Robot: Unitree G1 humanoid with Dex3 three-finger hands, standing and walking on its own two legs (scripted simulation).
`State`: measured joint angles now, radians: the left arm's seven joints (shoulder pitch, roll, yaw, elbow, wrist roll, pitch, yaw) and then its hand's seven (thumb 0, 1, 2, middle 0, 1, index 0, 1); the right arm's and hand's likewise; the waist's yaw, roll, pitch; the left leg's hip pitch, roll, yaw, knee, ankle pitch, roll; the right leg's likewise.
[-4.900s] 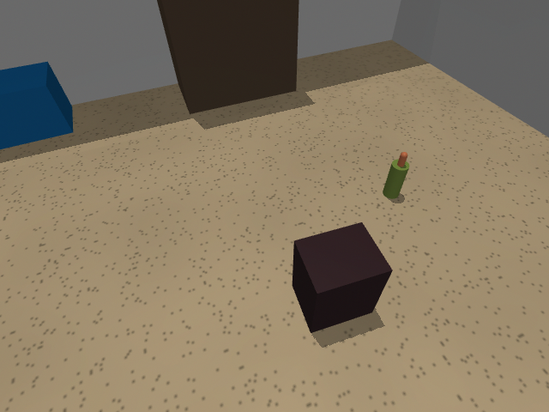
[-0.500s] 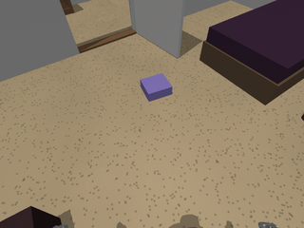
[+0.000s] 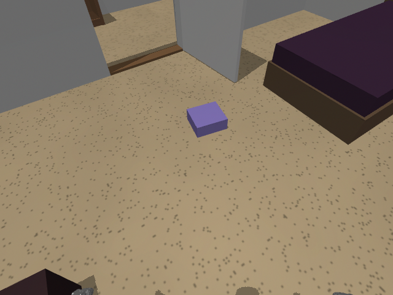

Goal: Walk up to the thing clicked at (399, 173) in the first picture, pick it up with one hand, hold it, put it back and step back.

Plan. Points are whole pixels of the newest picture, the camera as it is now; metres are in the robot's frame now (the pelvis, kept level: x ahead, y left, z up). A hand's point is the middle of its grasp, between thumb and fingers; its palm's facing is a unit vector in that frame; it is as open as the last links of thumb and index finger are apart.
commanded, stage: stand
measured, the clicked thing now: out of the picture +0.42 +1.27 -0.64
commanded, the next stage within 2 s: none
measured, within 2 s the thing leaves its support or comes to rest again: neither
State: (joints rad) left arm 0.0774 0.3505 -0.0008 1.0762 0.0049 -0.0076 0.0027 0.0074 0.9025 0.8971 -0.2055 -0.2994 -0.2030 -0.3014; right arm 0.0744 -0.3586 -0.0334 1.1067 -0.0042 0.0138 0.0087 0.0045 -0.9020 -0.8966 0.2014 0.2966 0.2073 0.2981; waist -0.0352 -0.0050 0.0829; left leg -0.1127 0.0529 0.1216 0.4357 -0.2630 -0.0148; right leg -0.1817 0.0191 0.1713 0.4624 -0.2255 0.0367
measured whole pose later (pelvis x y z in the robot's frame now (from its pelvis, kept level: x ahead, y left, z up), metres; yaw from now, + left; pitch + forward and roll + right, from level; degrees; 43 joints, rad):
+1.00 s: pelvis -0.01 +0.00 +0.01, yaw +3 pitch -3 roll +0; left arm 0.12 0.35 -0.01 1.11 0.01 -0.01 -0.01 0.01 0.90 0.90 -0.21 -0.30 -0.20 -0.30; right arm 0.12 -0.35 -0.03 1.14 -0.01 0.00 0.02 0.00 -0.90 -0.90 0.20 0.30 0.21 0.30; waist -0.02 -0.01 0.06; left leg -0.11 0.03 0.08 0.36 -0.20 -0.01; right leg -0.15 -0.01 0.12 0.37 -0.17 0.04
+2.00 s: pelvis +0.00 +0.00 +0.01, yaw +4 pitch -3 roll +0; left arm 0.11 0.36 -0.01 1.10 0.01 -0.01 0.00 0.01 0.90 0.90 -0.21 -0.30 -0.20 -0.30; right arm 0.11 -0.35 -0.02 1.12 0.00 0.00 0.01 0.00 -0.90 -0.90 0.20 0.30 0.21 0.30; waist -0.02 -0.01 0.06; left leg -0.10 0.03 0.06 0.36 -0.21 -0.01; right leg -0.12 -0.01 0.10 0.35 -0.18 0.04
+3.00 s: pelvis +0.08 +0.02 -0.02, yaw +9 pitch -4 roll -1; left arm 0.19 0.38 0.04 0.94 -0.01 0.02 0.01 0.01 0.90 0.90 -0.20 -0.30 -0.20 -0.30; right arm 0.18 -0.36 -0.04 0.92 -0.01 -0.01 0.01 0.00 -0.90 -0.90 0.20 0.30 0.21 0.30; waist 0.02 -0.02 0.16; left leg -0.34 0.01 -0.01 0.61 -0.21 0.02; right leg -0.23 -0.01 0.02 0.86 -0.57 -0.02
